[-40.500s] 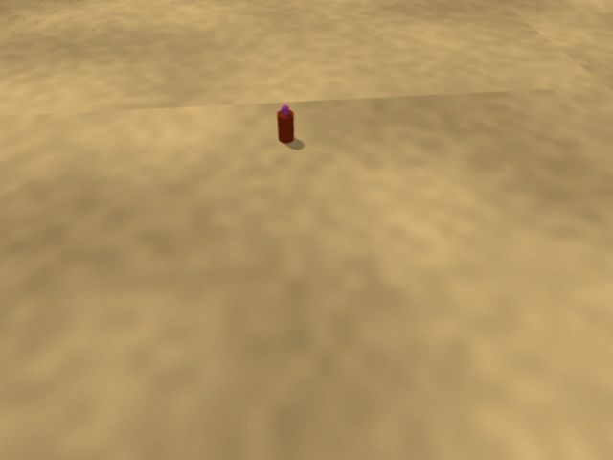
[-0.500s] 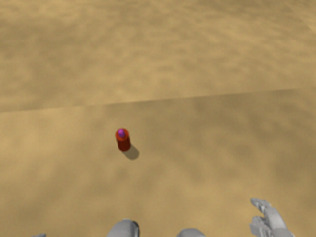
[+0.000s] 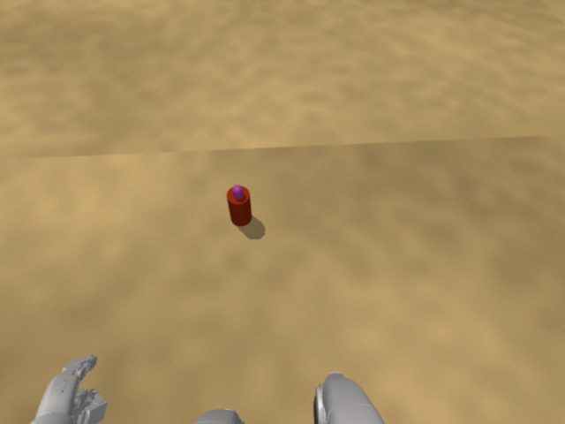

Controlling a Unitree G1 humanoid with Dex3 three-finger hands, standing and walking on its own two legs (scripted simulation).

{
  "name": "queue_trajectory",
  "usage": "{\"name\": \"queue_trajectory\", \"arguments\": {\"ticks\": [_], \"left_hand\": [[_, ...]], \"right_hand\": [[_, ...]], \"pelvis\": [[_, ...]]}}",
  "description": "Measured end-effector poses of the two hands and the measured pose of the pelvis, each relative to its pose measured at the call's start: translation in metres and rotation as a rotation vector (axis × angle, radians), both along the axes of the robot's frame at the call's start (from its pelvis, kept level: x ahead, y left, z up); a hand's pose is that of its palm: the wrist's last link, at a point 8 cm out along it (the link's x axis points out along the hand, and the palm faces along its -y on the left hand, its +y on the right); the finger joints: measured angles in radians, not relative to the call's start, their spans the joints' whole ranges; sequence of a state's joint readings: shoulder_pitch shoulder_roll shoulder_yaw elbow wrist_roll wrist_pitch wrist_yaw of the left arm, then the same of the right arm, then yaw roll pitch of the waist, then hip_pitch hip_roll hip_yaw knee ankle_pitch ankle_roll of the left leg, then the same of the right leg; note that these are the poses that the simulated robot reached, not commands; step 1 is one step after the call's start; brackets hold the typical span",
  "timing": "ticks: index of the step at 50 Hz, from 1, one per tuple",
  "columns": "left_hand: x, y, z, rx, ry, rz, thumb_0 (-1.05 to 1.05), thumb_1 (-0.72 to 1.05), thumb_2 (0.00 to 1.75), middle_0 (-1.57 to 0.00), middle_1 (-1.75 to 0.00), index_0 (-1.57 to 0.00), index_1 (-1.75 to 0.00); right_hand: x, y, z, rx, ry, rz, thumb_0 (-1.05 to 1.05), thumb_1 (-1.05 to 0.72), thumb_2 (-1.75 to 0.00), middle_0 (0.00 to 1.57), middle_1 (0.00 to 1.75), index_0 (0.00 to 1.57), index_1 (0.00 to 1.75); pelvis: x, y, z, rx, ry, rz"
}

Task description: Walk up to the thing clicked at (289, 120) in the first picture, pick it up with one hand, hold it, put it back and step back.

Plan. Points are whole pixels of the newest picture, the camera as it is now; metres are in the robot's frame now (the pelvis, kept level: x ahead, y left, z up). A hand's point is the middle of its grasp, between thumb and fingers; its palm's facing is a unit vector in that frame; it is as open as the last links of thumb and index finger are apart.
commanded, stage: step back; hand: left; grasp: from the side
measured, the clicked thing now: (239, 203) +0.89 +0.15 -0.65
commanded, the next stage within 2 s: stand in 1.50 s
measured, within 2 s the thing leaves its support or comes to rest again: neither
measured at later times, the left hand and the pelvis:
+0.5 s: hand out of the picture -0.09 +0.26 -0.11, palm faces -0.03 -0.89 -0.45, open 7.4 cm; pelvis -0.16 -0.01 +0.02, yaw -3 degrees
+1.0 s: hand out of the picture -0.13 +0.25 -0.13, palm faces +0.01 -0.93 -0.36, open 7.4 cm; pelvis -0.18 -0.01 +0.02, yaw -1 degrees
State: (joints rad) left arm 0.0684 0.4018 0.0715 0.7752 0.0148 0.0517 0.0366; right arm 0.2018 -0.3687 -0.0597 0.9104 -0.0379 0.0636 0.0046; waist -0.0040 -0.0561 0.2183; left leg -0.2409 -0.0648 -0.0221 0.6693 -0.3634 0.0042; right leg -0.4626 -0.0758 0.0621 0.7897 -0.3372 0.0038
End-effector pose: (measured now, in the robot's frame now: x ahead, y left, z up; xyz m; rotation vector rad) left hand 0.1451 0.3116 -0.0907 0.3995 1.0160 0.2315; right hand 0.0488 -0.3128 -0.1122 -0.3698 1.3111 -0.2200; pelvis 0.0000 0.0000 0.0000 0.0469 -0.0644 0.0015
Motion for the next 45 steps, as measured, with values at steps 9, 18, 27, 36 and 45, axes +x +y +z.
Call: {"name": "queue_trajectory", "arguments": {"ticks": [9, 18, 27, 36, 45], "left_hand": [[-0.088, -0.004, -0.004, -0.050, 0.103, 0.022, 0.00, 0.90, 0.90, -0.20, -0.30, -0.20, -0.30], [-0.193, -0.019, -0.001, -0.006, 0.196, 0.011, 0.00, 0.90, 0.90, -0.20, -0.30, -0.20, -0.30], [-0.246, -0.003, 0.023, 0.034, 0.153, 0.048, 0.01, 0.90, 0.90, -0.20, -0.30, -0.21, -0.30], [-0.279, 0.016, 0.004, -0.039, 0.134, 0.083, 0.00, 0.90, 0.90, -0.20, -0.30, -0.20, -0.30], [-0.284, -0.006, -0.005, -0.071, 0.179, 0.049, 0.00, 0.90, 0.90, -0.20, -0.30, -0.20, -0.30]], "right_hand": [[-0.014, 0.005, 0.028, -0.011, -0.135, 0.039, 0.01, -0.90, -0.90, 0.21, 0.30, 0.20, 0.30], [-0.051, -0.009, 0.004, 0.036, -0.219, 0.013, 0.01, -0.91, -0.90, 0.20, 0.30, 0.20, 0.30], [-0.138, -0.004, 0.001, 0.056, -0.119, 0.009, 0.01, -0.91, -0.90, 0.20, 0.30, 0.20, 0.30], [-0.194, 0.021, 0.012, 0.042, -0.082, 0.016, 0.01, -0.91, -0.90, 0.20, 0.30, 0.20, 0.30], [-0.184, 0.000, 0.019, 0.032, -0.152, -0.004, 0.01, -0.90, -0.90, 0.21, 0.30, 0.20, 0.30]], "pelvis": [[-0.054, 0.001, 0.015, -0.058, 0.037, -0.033], [-0.124, -0.011, 0.005, -0.068, 0.008, -0.067], [-0.166, -0.006, 0.016, -0.016, 0.035, -0.035], [-0.189, 0.008, 0.016, -0.019, 0.005, 0.001], [-0.190, -0.007, 0.015, -0.048, 0.002, -0.032]]}}
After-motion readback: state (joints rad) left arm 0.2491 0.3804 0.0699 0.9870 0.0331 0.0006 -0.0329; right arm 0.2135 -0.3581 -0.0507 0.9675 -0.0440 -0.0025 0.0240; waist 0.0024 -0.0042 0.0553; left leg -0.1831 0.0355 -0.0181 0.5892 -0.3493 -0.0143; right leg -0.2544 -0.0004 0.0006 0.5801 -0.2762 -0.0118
